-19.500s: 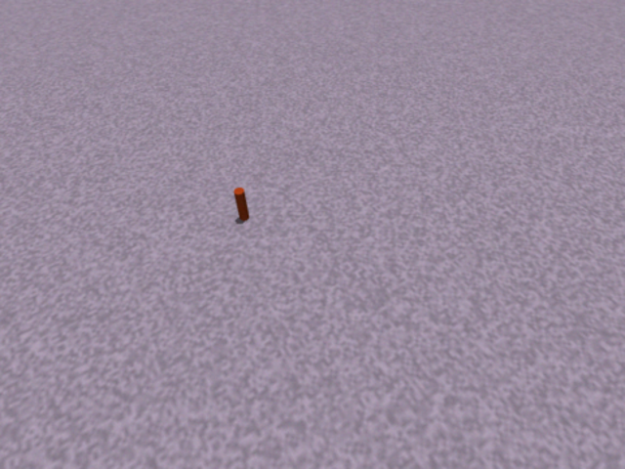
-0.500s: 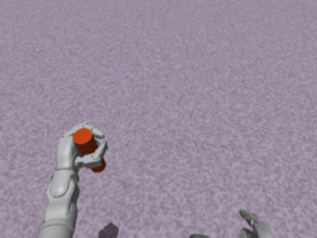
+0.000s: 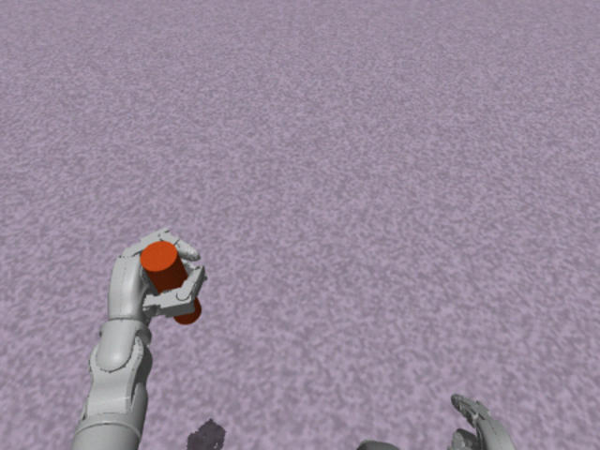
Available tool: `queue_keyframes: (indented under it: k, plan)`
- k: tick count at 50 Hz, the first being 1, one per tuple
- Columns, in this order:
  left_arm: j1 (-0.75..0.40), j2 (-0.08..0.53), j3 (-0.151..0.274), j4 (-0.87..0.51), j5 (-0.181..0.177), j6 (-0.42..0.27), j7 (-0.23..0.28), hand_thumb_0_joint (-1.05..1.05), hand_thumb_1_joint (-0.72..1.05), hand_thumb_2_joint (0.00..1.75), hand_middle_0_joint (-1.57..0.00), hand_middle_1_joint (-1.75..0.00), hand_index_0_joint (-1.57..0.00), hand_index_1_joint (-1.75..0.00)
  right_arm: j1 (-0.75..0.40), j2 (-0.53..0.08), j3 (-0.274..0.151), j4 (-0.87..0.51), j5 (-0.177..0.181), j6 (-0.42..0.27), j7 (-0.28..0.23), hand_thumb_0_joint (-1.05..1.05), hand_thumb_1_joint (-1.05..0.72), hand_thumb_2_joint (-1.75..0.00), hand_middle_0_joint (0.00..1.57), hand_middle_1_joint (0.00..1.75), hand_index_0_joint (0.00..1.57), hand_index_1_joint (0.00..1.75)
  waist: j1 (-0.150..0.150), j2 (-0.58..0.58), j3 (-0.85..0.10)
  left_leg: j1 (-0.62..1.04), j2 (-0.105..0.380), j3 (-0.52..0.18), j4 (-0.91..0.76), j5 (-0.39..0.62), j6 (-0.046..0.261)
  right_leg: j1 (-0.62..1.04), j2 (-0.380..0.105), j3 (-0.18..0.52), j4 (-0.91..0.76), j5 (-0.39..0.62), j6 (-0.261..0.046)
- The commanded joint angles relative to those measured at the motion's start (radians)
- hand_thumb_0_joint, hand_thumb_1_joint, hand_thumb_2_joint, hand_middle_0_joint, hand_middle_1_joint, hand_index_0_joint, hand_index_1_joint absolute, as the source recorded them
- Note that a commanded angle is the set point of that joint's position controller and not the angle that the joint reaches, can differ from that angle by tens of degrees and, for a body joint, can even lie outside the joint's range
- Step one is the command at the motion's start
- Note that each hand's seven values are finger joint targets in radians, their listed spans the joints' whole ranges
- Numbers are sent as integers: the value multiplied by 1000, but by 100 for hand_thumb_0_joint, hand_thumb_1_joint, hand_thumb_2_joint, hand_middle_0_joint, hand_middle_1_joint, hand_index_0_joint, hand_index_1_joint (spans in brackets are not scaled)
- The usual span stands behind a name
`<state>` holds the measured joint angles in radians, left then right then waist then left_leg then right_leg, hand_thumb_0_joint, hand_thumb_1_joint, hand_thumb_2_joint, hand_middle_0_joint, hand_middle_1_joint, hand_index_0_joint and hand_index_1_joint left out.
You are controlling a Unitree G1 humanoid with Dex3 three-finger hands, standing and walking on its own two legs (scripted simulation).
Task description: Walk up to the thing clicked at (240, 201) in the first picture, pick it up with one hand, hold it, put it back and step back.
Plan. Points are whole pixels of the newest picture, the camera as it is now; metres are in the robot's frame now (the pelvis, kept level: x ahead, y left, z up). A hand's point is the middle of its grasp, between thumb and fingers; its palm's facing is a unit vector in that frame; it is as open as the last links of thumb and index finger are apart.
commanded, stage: hold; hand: left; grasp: from the side
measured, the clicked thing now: (175, 287) +0.33 +0.18 +0.03
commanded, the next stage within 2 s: crouch in 0.08 s
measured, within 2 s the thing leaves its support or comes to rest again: neither
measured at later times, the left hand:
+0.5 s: hand (193, 297) +0.33 +0.16 +0.00, palm faces +0.07 -1.00 -0.02, open 5.3 cm
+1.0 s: hand (215, 340) +0.36 +0.18 -0.25, palm faces +0.06 -1.00 -0.03, open 5.3 cm
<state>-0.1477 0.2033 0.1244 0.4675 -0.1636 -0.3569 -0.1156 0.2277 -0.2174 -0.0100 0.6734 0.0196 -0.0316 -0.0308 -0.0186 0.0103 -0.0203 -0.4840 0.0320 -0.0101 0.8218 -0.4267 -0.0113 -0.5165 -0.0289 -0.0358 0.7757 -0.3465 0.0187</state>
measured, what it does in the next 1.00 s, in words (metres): lowers itself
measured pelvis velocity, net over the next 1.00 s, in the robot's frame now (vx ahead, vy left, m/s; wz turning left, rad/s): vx -0.06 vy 0.00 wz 0.00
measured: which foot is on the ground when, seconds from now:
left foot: down 0.00-1.00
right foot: down 0.00-1.00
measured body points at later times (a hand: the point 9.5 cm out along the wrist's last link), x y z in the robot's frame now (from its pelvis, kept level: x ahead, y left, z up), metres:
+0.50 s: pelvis -0.01 -0.01 -0.02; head +0.05 +0.00 +0.43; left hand +0.32 +0.21 +0.00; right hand +0.12 -0.26 -0.13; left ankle +0.00 +0.12 -0.71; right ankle +0.03 -0.13 -0.71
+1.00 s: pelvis -0.06 +0.00 -0.22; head +0.12 +0.02 +0.19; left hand +0.35 +0.23 -0.25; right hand +0.07 -0.26 -0.35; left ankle +0.00 +0.12 -0.71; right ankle +0.03 -0.13 -0.71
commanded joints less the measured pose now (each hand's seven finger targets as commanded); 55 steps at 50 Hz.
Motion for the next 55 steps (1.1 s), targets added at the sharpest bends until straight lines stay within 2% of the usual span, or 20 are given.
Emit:
queue_keyframes:
  k: [1,3,4,5,8,14,16,17,23,25,29,32,35,39,41,43,46,47,49,55]
  plan:
    - [-291,112,40,-224,-25,-74,-3,0,62,124,-129,-138,-130,-137,-18,-145,-49,-125,-2,-44,-5,0,-90,-90,20,30,20,30,-8,2,-283,77,-23,3,-132,270,8,171,32,-14,-85,244,-32]
    - [-306,125,43,-254,-22,-80,-2,0,62,124,-129,-138,-130,-138,-27,-143,-49,-136,1,-44,-4,0,-90,-90,20,30,20,30,2,28,-289,80,-25,5,-137,263,5,171,29,-12,-86,233,-33]
    - [-315,159,74,-254,-18,-83,4,0,60,125,-129,-139,-130,-138,-17,-147,-52,-130,-1,-42,-3,0,-90,-90,20,30,20,30,2,22,-296,79,-26,5,-133,277,6,179,30,-13,-84,244,-34]
    - [-313,128,41,-251,-15,-82,3,0,60,123,-130,-138,-131,-137,-23,-141,-48,-132,-2,-41,-3,0,-90,-90,20,30,20,30,-4,20,-272,75,-24,4,-138,265,5,162,32,-14,-84,233,-34]
    - [-288,99,31,-232,-27,-77,1,0,63,122,-128,-136,-129,-135,-18,-136,-45,-133,-2,-44,-1,0,-90,-90,20,30,20,30,-6,5,-282,75,-22,3,-133,264,6,164,34,-16,-86,235,-32]
    - [-286,107,45,-173,-9,-92,13,0,63,122,-133,-136,-134,-135,-29,-139,-45,-131,-7,-44,4,0,-87,-90,20,30,20,30,-9,-13,-234,29,-24,7,-122,221,13,118,30,-12,-81,205,-29]
    - [-302,123,78,-151,-11,-110,20,0,63,123,-132,-136,-133,-135,-19,-143,-51,-117,-11,-41,8,0,-86,-90,20,30,20,30,-7,-25,-235,4,-25,7,-104,208,15,108,28,-12,-67,195,-28]
    - [-280,93,66,-93,-12,-113,19,0,65,123,-133,-137,-134,-136,-23,-144,-52,-120,-13,-42,10,0,-86,-90,20,30,20,30,-18,-39,-235,-6,-26,8,-94,199,18,86,27,-9,-61,190,-27]
    - [-348,107,87,40,5,-217,2,0,58,122,-132,-137,-134,-136,-10,-151,-65,-96,-31,-49,28,0,-87,-90,20,30,20,30,-41,-39,-241,-161,-35,8,37,128,22,-67,20,10,51,139,-28]
    - [-419,136,120,31,2,-267,-6,0,56,122,-132,-137,-133,-136,-2,-148,-66,-94,-38,-57,36,0,-87,-90,20,30,20,30,-36,-21,-312,-232,-39,8,104,105,20,-102,16,20,112,122,-30]
    - [-467,131,112,153,-7,-352,-47,0,55,122,-132,-138,-134,-137,4,-163,-66,-96,-48,-64,44,0,-87,-90,20,30,20,30,-64,-13,-410,-406,-47,-4,264,36,21,-270,16,36,257,53,-31]
    - [-509,163,136,188,-3,-413,-61,0,55,122,-132,-137,-133,-136,12,-176,-58,-100,-56,-67,52,0,-87,-90,20,30,20,30,-49,31,-532,-505,-50,-17,380,67,19,-379,12,36,386,55,-41]
    - [-539,193,169,242,-8,-448,-71,0,53,121,-132,-136,-133,-135,6,-197,-54,-100,-59,-62,57,0,-87,-90,20,30,20,30,-39,73,-588,-551,-48,-33,459,79,11,-533,21,11,506,32,-54]
    - [-596,197,175,280,8,-470,-63,0,54,125,-134,-138,-134,-138,19,-200,-55,-88,-74,-52,61,0,-88,-90,20,30,20,30,-60,39,-685,-729,-54,-22,597,69,22,-566,10,44,606,44,-46]
    - [-615,215,196,266,-1,-478,-62,0,58,126,-133,-138,-133,-138,15,-214,-56,-83,-74,-49,69,0,-88,-90,20,30,20,30,-53,57,-729,-745,-54,-29,636,78,19,-629,14,34,667,39,-52]
    - [-626,235,225,297,0,-481,-63,0,60,129,-134,-140,-134,-140,9,-232,-61,-78,-77,-44,74,0,-89,-90,20,30,20,30,-55,68,-748,-747,-53,-43,683,101,18,-739,20,7,736,38,-60]
    - [-692,212,194,321,18,-494,-69,0,62,132,-136,-143,-136,-143,15,-227,-60,-60,-85,-40,80,0,-89,-90,20,30,20,30,-93,60,-733,-855,-56,-42,750,16,20,-824,18,6,794,-22,-58]
    - [-706,247,232,333,15,-499,-67,0,63,131,-136,-142,-136,-142,19,-229,-59,-54,-87,-40,80,0,-88,-90,20,30,20,30,-87,48,-736,-894,-57,-38,772,-14,21,-829,16,13,806,-46,-55]
    - [-717,243,227,361,29,-504,-69,0,67,132,-135,-142,-135,-141,25,-232,-53,-45,-97,-37,86,0,-88,-90,20,30,20,30,-92,57,-775,-922,-56,-33,825,8,19,-858,13,8,862,-32,-55]
    - [-832,314,286,453,54,-528,-65,0,60,133,-134,-142,-134,-143,28,-239,-34,-25,-116,-31,102,0,-89,-91,20,30,20,30,-117,72,-793,-1078,-63,-16,977,-30,23,-983,9,4,999,-57,-53]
